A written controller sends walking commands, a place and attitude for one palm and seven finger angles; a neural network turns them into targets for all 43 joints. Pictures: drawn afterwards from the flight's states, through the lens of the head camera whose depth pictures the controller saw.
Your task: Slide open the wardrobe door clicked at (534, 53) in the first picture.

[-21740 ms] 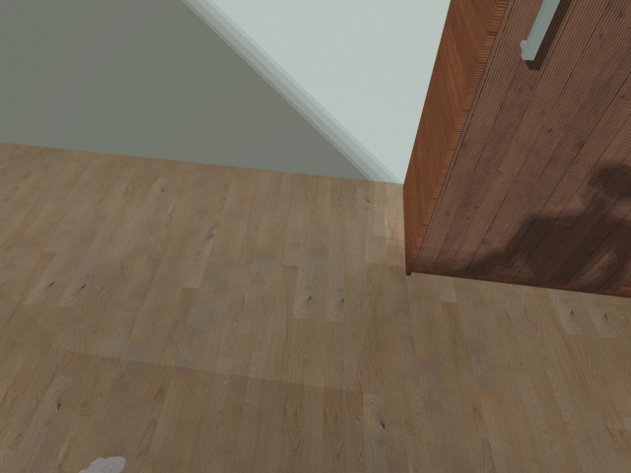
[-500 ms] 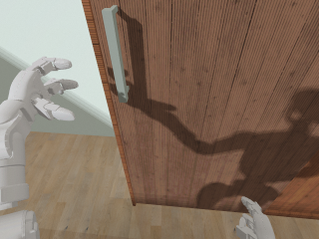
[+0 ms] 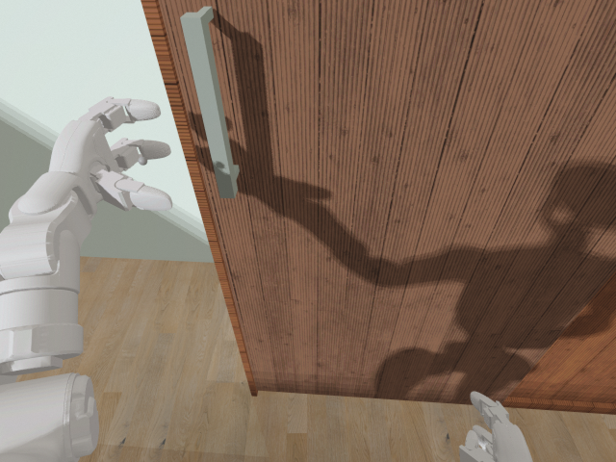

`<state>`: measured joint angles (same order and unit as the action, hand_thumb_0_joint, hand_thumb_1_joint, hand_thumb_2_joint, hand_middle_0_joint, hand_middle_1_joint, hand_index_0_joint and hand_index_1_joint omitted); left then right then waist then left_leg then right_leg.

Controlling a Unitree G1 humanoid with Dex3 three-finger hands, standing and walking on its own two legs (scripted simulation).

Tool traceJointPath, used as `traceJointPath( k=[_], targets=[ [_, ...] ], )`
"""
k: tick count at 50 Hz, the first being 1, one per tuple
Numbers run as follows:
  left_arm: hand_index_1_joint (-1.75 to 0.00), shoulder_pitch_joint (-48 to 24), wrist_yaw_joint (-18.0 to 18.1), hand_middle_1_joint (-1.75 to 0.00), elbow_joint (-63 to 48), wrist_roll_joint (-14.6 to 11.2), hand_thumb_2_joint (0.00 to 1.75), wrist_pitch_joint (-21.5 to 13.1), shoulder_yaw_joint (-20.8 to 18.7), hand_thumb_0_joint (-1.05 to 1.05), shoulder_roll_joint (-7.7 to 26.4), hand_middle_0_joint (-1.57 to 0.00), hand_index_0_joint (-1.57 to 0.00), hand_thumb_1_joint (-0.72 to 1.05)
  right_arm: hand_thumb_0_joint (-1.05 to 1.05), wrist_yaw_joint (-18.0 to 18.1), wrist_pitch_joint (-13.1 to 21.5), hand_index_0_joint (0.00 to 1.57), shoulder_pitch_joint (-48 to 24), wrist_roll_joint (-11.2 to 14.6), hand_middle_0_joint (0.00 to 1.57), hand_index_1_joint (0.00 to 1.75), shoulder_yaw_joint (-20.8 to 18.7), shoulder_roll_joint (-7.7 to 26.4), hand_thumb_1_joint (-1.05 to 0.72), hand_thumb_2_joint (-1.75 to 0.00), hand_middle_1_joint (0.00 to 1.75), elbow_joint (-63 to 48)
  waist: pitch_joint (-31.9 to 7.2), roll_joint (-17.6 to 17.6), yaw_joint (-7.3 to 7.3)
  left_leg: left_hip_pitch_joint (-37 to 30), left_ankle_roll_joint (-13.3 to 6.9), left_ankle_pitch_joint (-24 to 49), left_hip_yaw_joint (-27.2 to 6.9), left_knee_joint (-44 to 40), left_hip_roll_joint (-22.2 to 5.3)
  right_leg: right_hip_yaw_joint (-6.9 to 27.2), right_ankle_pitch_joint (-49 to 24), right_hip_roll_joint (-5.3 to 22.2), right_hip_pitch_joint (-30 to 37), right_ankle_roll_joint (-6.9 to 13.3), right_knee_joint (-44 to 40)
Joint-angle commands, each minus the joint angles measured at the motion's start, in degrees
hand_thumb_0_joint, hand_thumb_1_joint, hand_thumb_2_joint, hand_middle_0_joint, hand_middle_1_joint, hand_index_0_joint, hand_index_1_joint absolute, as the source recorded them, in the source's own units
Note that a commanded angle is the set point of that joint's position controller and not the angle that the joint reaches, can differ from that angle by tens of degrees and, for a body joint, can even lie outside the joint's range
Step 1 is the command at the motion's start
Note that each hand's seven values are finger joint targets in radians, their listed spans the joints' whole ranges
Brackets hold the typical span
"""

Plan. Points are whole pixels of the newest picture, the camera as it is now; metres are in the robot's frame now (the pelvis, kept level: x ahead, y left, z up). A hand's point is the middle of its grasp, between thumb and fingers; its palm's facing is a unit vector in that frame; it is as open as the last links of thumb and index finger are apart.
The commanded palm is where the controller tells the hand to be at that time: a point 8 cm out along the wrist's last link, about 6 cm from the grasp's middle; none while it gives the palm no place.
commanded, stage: move the hooked fingers beside the handle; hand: left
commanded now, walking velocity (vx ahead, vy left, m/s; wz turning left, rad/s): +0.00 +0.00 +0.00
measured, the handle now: (218, 112) +0.49 +0.16 +0.25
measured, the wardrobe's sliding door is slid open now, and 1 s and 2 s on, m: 0.00 0.00 0.00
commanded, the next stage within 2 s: feel for the door with the fingertips in 1.34 s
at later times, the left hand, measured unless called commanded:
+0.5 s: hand (165, 142) +0.42 +0.22 +0.24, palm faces +0.07 -1.00 -0.02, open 14.0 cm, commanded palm +0.39 +0.27 +0.24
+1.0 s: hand (163, 141) +0.43 +0.22 +0.24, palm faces +0.07 -1.00 -0.02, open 14.0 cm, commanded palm +0.40 +0.28 +0.24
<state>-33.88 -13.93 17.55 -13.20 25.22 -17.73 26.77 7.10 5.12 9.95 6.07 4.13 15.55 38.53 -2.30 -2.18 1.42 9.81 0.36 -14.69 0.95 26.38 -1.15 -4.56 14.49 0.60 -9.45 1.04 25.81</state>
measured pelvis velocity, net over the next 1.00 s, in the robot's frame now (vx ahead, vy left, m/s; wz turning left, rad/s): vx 0.00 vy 0.00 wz -0.01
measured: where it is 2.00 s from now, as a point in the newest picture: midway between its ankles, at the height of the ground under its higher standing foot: outside the picture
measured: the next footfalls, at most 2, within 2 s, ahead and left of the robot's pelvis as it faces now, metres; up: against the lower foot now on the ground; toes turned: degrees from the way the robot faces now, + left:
none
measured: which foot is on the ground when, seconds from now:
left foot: down 0.00-1.00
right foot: down 0.00-1.00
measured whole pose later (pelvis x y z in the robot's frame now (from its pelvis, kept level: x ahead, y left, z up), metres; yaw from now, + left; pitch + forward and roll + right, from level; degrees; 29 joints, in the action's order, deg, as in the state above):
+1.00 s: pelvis +0.00 +0.00 +0.00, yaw -1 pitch +0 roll -1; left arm -45.0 -12.5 35.5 -10.8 19.6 -16.8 28.1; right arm 7.1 3.9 13.3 5.9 2.9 15.6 40.1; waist -2.6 -1.4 -0.8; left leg 11.7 0.1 -14.4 1.5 25.6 -1.4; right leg -4.0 13.2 0.2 -10.9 0.8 23.7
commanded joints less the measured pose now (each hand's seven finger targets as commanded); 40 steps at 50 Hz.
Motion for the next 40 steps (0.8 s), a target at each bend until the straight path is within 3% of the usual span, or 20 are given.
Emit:
traceJointPath(
  k=[1, 3, 5, 9, 10, 11, 13, 17, 19, 21, 23, 25, 29, 31, 33, 35, 39, 40],
  targets=[
    [-1.20, -28.1, 0.8, -1.20, -8.5, -0.6, 0.30, -4.8, -3.6, 0.00, 14.1, -0.30, -0.30, -0.50, 0.00, 0.7, 2.9, 0.20, -6.9, -0.2, 0.20, 0.30, -3.2, 7.6, -0.90, -0.90, 0.30, -8.4, -13.3, 0.1, -0.90, -6.1, -1.9, 14.3, -1.5, -2.7, 0.8, 2.1, -14.6, -0.4, 1.5, 0.4, -3.5],
    [-1.20, -27.5, 1.1, -1.20, -6.8, -0.2, 0.30, -4.8, -5.2, 0.00, 16.6, -0.30, -0.30, -0.50, 0.00, 0.6, 2.5, 0.20, -6.5, -0.3, 0.20, 0.30, -3.5, 8.2, -0.90, -0.90, 0.30, -8.0, -13.8, 0.9, -0.54, -5.8, -2.0, 14.2, -1.2, -2.7, 0.8, 2.5, -14.5, -0.2, 2.1, 0.4, -3.8],
    [-1.20, -29.2, 1.2, -1.20, -5.4, 0.1, 0.30, -4.8, -2.9, 0.00, 13.8, -0.30, -0.30, -0.50, 0.00, 0.6, 2.4, 0.20, -6.3, -0.1, 0.20, 0.30, -3.4, 7.6, -0.90, -0.90, 0.30, -8.3, -12.9, 0.6, -1.14, -5.2, -2.0, 13.8, -1.1, -3.0, 0.8, 2.3, -14.2, -0.2, 1.5, 0.3, -3.8],
    [-1.20, -32.0, 1.8, -1.20, -5.7, 0.6, 0.30, -6.0, -4.5, 0.00, 16.5, -0.30, -0.30, -0.50, 0.00, 0.6, 2.2, 0.20, -5.4, -0.3, 0.20, 0.30, -3.9, 8.1, -0.90, -0.90, 0.30, -8.3, -15.4, 0.5, -0.99, -5.8, -2.1, 14.9, -1.0, -3.0, 0.6, 2.7, -15.6, -0.1, 2.8, 0.3, -3.9],
    [-1.20, -32.0, 1.8, -1.20, -5.5, 0.6, 0.30, -6.3, -3.3, 0.00, 14.6, -0.30, -0.30, -0.50, 0.00, 0.6, 2.2, 0.20, -5.4, -0.3, 0.20, 0.30, -3.8, 7.8, -0.90, -0.90, 0.30, -8.3, -15.0, 0.4, -1.18, -6.1, -2.2, 15.7, -0.8, -2.9, 0.7, 2.7, -16.7, -0.2, 2.8, 0.3, -3.8],
    [-1.20, -32.0, 1.8, -1.20, -3.9, 0.4, 0.30, -6.3, -3.6, 0.00, 14.8, -0.30, -0.30, -0.50, 0.00, 0.6, 2.2, 0.20, -5.0, -0.2, 0.20, 0.30, -3.9, 7.9, -0.90, -0.90, 0.30, -7.9, -14.1, 0.8, -1.35, -5.6, -2.2, 15.0, -0.7, -2.7, 0.8, 2.7, -16.3, -0.3, 2.1, 0.2, -3.9],
    [-1.20, -32.1, 2.0, -1.20, -2.1, 0.8, 0.30, -6.9, -5.9, 0.00, 18.3, -0.30, -0.30, -0.50, 0.00, 0.7, 1.9, 0.20, -4.0, -0.5, 0.20, 0.30, -4.2, 8.7, -0.90, -0.90, 0.30, -7.1, -14.1, 0.8, -1.22, -5.2, -2.2, 14.6, -0.4, -2.7, 0.6, 3.3, -16.3, -0.1, 2.6, 0.2, -4.3],
    [-1.20, -33.8, 1.8, -1.20, -3.1, 1.0, 0.30, -8.0, -3.5, 0.00, 15.3, -0.30, -0.30, -0.50, 0.00, 0.5, 2.0, 0.20, -3.5, -0.3, 0.20, 0.30, -4.4, 8.0, -0.90, -0.90, 0.30, -7.8, -15.9, -0.9, -1.63, -6.1, -2.2, 16.3, -0.2, -2.7, 0.8, 3.0, -18.5, -0.3, 3.3, 0.3, -3.8],
    [-1.20, -33.5, 1.7, -1.20, -1.3, 1.0, 0.30, -8.1, -4.6, 0.00, 17.0, -0.30, -0.30, -0.50, 0.00, 0.5, 1.8, 0.20, -3.0, -0.3, 0.20, 0.30, -4.5, 8.4, -0.90, -0.90, 0.30, -7.4, -15.6, 0.0, -1.60, -5.4, -2.3, 16.3, -0.3, -2.8, 0.6, 3.1, -18.8, -0.2, 3.4, 0.2, -4.0],
    [-1.20, -35.1, 1.4, -1.20, 1.8, 1.0, 0.30, -8.0, -3.4, 0.00, 15.8, -0.30, -0.30, -0.50, 0.00, 0.6, 1.8, 0.20, -2.0, -0.3, 0.20, 0.30, -4.6, 8.5, -0.90, -0.90, 0.30, -6.7, -14.0, 1.1, -2.54, -4.9, -2.3, 15.1, -0.2, -2.7, 0.7, 3.1, -17.9, -0.3, 1.9, 0.0, -4.3],
    [-1.20, -36.2, 1.5, -1.20, 3.2, 1.2, 0.30, -8.4, -4.6, 0.00, 18.1, -0.30, -0.30, -0.50, 0.00, 0.7, 1.7, 0.20, -1.5, -0.4, 0.20, 0.30, -4.9, 9.1, -0.90, -0.90, 0.30, -6.2, -14.1, 1.4, -2.42, -4.7, -2.3, 14.0, -0.1, -2.7, 0.6, 3.3, -16.3, -0.2, 1.8, 0.1, -4.6],
    [-1.20, -37.1, 1.5, -1.20, 2.2, 1.6, 0.30, -9.2, -3.5, 0.00, 16.6, -0.30, -0.30, -0.50, 0.00, 0.6, 1.9, 0.20, -1.5, -0.4, 0.20, 0.30, -4.8, 8.5, -0.90, -0.90, 0.30, -6.9, -15.7, -0.6, -2.36, -5.2, -2.4, 15.5, -0.3, -2.6, 0.7, 3.3, -17.8, -0.3, 2.6, 0.3, -4.2],
    [-1.20, -36.6, 1.3, -1.20, 0.8, 1.3, 0.30, -10.3, -4.1, 0.00, 17.5, -0.30, -0.30, -0.50, 0.00, 0.4, 1.8, 0.20, -1.3, -0.3, 0.20, 0.30, -4.9, 8.6, -0.90, -0.90, 0.30, -7.3, -17.2, -0.7, -2.04, -5.8, -2.4, 16.8, -0.4, -2.7, 0.6, 3.2, -19.3, -0.4, 3.7, 0.3, -3.9],
    [-1.20, -34.9, 1.3, -1.20, 1.2, 1.1, 0.30, -10.0, -3.3, 0.00, 15.4, -0.30, -0.30, -0.50, 0.00, 0.3, 1.8, 0.20, -1.2, -0.2, 0.20, 0.30, -4.9, 8.4, -0.90, -0.90, 0.30, -7.5, -16.7, -0.4, -1.89, -6.0, -2.2, 17.3, -0.5, -2.7, 0.6, 2.7, -19.4, -0.7, 3.2, 0.4, -3.7],
    [-1.20, -32.2, 1.6, -1.20, 2.3, 1.0, 0.30, -9.5, -6.8, 0.00, 19.4, -0.30, -0.30, -0.50, 0.00, 0.3, 1.5, 0.20, -1.0, -0.4, 0.20, 0.30, -5.0, 9.2, -0.90, -0.90, 0.30, -7.2, -16.3, 0.6, -1.01, -5.2, -2.4, 17.3, -0.2, -2.7, 0.5, 3.0, -19.6, -0.5, 4.2, 0.5, -3.7],
    [-1.20, -34.0, 1.5, -1.20, 3.7, 1.4, 0.30, -8.8, -4.6, 0.00, 17.1, -0.30, -0.30, -0.50, 0.00, 0.4, 1.4, 0.20, -1.0, -0.2, 0.20, 0.30, -4.9, 8.6, -0.90, -0.90, 0.30, -7.1, -14.5, 1.3, -2.19, -4.5, -2.3, 15.8, 0.0, -3.0, 0.4, 2.9, -18.4, -0.5, 2.4, 0.1, -4.2],
    [-1.20, -36.4, 1.9, -1.20, -1.4, 1.6, 0.30, -9.8, -4.2, 0.00, 17.2, -0.30, -0.30, -0.50, 0.00, 0.3, 1.6, 0.20, -1.5, -0.4, 0.20, 0.30, -4.9, 8.4, -0.90, -0.90, 0.30, -7.9, -17.0, -1.7, -1.87, -6.4, -2.3, 17.3, -0.5, -2.9, 0.4, 3.1, -18.6, -0.6, 3.1, 0.5, -4.1],
    [-1.20, -35.6, 1.8, -1.20, -0.1, 1.3, 0.30, -9.6, -3.2, 0.00, 15.6, -0.30, -0.30, -0.50, 0.00, 0.4, 1.5, 0.20, -1.6, -0.2, 0.20, 0.30, -4.7, 8.3, -0.90, -0.90, 0.30, -7.7, -15.6, -0.7, -2.32, -6.3, -2.3, 16.9, -0.4, -2.8, 0.3, 2.9, -18.3, -0.7, 2.3, 0.4, -4.1]
  ],
)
